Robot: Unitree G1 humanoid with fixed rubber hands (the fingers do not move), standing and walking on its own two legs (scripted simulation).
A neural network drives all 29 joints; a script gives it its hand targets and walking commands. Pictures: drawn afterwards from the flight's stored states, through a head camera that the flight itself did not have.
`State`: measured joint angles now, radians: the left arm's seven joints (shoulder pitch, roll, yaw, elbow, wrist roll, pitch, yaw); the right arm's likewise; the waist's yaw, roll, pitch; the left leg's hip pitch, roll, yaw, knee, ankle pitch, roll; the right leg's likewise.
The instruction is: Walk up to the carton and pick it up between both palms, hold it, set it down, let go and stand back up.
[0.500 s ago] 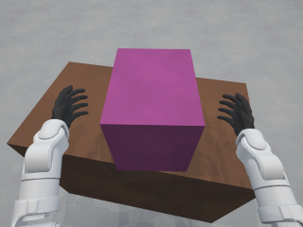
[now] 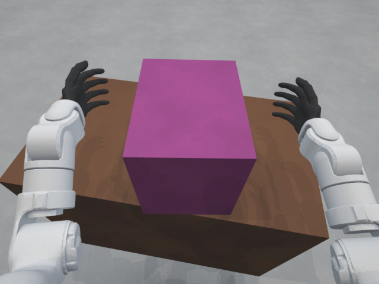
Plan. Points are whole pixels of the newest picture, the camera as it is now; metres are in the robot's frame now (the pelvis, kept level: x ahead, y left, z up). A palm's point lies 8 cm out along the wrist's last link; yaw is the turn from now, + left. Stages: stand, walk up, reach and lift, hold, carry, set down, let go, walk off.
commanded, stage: reach and lift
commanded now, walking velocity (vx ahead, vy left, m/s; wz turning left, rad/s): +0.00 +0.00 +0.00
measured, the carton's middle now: (188, 139) +0.45 +0.03 +0.01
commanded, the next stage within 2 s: none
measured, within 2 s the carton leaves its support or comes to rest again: neither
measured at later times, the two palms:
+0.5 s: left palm (78, 120) +0.40 +0.26 +0.12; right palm (281, 123) +0.42 -0.17 +0.11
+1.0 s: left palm (104, 143) +0.39 +0.22 +0.05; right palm (267, 148) +0.40 -0.15 +0.04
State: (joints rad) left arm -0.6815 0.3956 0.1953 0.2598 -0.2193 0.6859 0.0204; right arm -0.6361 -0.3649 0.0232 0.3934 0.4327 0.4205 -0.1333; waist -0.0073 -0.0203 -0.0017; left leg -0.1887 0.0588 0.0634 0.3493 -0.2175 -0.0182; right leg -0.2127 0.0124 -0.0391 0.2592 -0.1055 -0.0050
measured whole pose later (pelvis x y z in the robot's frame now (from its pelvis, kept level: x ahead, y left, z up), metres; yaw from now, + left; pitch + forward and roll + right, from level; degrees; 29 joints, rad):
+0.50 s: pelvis +0.00 +0.00 +0.00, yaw +2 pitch +4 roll -1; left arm -0.75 0.35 0.13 0.69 -0.17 0.36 -0.02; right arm -0.73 -0.28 0.01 0.76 0.32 0.21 -0.11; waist 0.02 0.00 -0.01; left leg -0.21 0.05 0.03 0.37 -0.22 -0.02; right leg -0.22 0.00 -0.07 0.26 -0.11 0.00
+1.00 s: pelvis -0.01 +0.00 -0.01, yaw +2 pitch +13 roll -1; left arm -0.86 0.26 0.04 1.27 -0.21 -0.20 0.03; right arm -0.79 -0.17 0.03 1.16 0.25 -0.15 -0.11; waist 0.02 0.01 -0.14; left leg -0.48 0.05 0.02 0.51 -0.24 -0.03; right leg -0.50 0.00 -0.07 0.42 -0.15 -0.01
